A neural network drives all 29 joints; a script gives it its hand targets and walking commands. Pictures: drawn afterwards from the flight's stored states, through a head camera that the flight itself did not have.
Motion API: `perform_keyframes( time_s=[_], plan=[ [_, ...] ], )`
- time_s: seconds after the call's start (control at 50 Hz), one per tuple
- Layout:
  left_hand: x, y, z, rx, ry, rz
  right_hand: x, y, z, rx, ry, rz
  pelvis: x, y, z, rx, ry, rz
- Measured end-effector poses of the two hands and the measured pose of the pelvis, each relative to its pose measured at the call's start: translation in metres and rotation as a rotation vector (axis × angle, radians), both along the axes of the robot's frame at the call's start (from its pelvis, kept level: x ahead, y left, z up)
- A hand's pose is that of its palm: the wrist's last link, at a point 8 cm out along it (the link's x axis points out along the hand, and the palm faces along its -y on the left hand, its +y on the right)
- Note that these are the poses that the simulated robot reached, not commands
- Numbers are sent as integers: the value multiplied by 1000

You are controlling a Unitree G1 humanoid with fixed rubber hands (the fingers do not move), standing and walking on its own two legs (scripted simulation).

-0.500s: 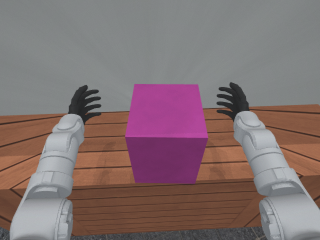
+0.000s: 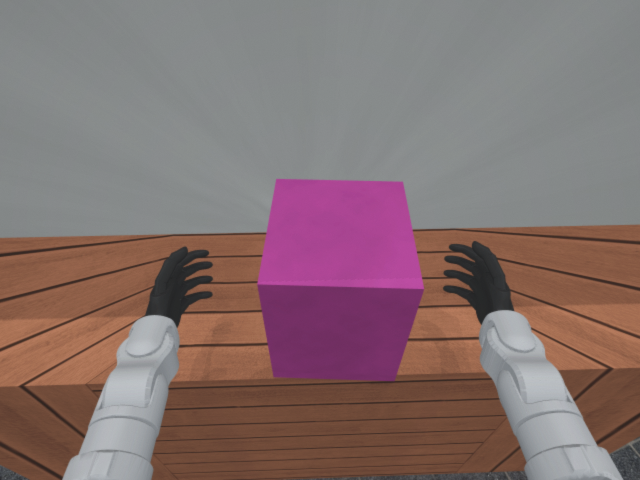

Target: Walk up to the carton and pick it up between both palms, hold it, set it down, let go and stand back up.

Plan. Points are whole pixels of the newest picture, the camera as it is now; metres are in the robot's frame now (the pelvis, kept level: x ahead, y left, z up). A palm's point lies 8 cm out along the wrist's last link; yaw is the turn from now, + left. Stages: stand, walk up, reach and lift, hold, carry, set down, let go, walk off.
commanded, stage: set down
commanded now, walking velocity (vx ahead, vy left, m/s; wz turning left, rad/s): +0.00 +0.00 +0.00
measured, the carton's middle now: (336, 282) +0.42 +0.00 -0.02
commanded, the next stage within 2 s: let go in 0.92 s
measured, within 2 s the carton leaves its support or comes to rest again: neither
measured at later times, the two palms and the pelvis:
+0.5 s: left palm (173, 388) +0.23 +0.20 +0.00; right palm (497, 382) +0.25 -0.20 +0.00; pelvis +0.01 +0.00 +0.00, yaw +1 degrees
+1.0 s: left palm (171, 436) +0.19 +0.21 -0.04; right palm (485, 439) +0.20 -0.19 -0.05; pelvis +0.02 +0.01 -0.01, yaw +1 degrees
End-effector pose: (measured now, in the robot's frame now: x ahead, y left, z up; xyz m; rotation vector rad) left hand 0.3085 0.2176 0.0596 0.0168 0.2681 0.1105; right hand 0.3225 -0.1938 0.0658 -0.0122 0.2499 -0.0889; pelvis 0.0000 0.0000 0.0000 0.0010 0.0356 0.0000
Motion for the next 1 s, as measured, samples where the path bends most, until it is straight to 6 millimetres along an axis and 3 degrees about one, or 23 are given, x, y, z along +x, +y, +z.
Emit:
perform_keyframes(
  time_s=[0.2, 0.32, 0.52, 0.66, 0.78, 1.0],
  plan=[
    [-23, -7, -15, 13, -19, 4, -28, -2, -31, 7, 24, 12, 8, 3, 0, 1, -11, 1],
    [-49, -10, -39, 1, 10, 14, -52, -7, -48, 9, 22, 11, 14, 2, 0, 4, -19, 3],
    [-76, -13, -66, 9, 10, 29, -74, -5, -65, 4, 23, 7, 13, -4, -2, 7, -12, 19],
    [-94, -10, -71, 35, -5, 32, -92, 3, -83, 16, 25, 22, 16, 1, -4, 8, -5, 23],
    [-113, -10, -90, 23, 51, 33, -109, 3, -96, -3, 40, 9, 18, 5, -6, 11, -3, 24],
    [-117, -12, -101, 20, 66, 5, -123, 7, -113, -12, 71, 13, 20, 11, -11, 12, 2, 22]
  ],
)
